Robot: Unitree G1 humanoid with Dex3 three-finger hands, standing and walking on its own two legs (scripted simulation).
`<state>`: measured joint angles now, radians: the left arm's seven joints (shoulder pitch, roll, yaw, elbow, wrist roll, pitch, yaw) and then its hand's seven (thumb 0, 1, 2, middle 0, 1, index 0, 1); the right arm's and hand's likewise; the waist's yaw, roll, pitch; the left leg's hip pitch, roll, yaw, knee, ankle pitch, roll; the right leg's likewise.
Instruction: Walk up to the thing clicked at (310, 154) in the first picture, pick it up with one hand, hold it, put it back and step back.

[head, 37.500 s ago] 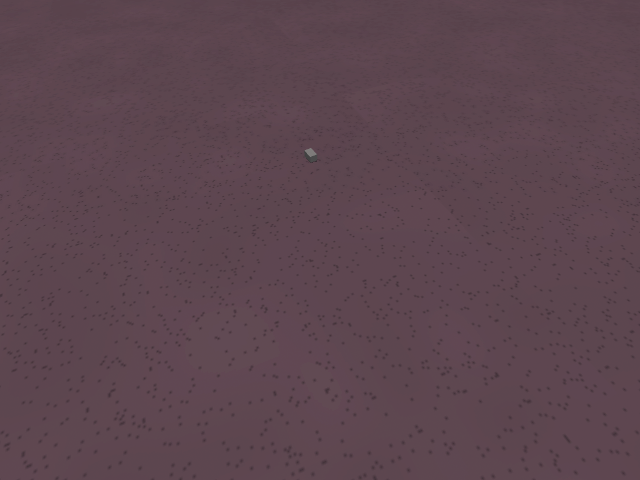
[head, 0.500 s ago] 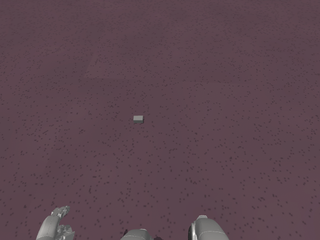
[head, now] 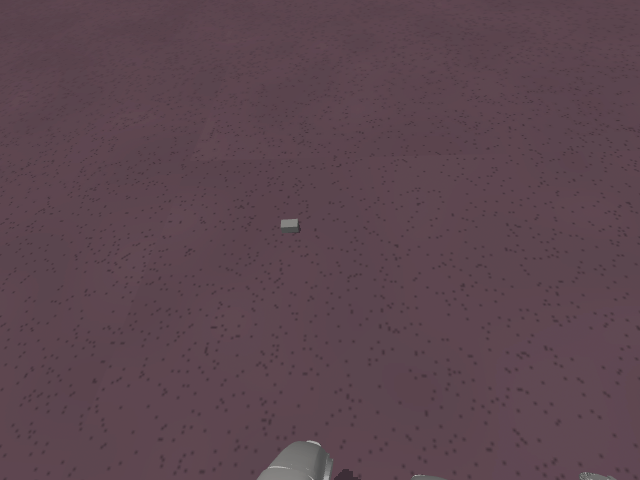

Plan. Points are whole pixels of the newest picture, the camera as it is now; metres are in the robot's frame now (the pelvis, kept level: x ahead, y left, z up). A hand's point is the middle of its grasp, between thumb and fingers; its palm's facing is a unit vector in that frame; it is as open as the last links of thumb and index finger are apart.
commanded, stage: step back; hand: left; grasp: from above
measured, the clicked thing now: (289, 225) +1.07 +0.28 -0.74
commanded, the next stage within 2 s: stand in 1.00 s
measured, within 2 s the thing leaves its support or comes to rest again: neither
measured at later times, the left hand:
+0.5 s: hand out of the picture +0.02 +0.28 -0.15, palm faces +0.08 -0.93 -0.35, open 7.4 cm
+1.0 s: hand out of the picture +0.12 +0.29 -0.14, palm faces +0.02 -0.93 -0.37, open 7.4 cm
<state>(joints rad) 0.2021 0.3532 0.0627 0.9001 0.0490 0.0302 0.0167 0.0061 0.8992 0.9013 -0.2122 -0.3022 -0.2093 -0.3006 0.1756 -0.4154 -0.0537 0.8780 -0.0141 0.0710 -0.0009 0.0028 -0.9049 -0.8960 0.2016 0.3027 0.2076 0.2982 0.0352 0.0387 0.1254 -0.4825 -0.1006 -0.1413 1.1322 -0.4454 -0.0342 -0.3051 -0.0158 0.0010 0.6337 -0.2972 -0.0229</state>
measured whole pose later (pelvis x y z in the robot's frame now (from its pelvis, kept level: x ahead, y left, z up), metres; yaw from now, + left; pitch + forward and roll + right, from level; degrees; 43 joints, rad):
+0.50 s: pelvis -0.03 +0.02 +0.00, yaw +4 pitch -3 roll -1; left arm 0.20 0.34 0.05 1.00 0.04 -0.02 -0.02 0.01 0.90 0.90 -0.21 -0.30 -0.21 -0.30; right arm 0.20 -0.37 -0.05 1.00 -0.03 0.00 0.02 0.00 -0.90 -0.90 0.20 0.30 0.21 0.30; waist 0.03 0.02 0.05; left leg -0.27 0.01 -0.03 0.70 -0.47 0.00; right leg -0.29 0.00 -0.03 0.59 -0.26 -0.02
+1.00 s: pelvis +0.01 +0.03 +0.01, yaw +2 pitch -2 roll +0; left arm 0.05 0.36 0.02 1.03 0.02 -0.01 0.01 0.00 0.90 0.90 -0.21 -0.30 -0.20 -0.30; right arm 0.07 -0.33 -0.04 1.06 -0.02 -0.01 0.00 0.00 -0.90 -0.90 0.20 0.30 0.21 0.30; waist 0.00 -0.01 0.07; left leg -0.15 0.00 0.02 0.52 -0.34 0.01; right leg -0.23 -0.01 0.04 0.54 -0.28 0.01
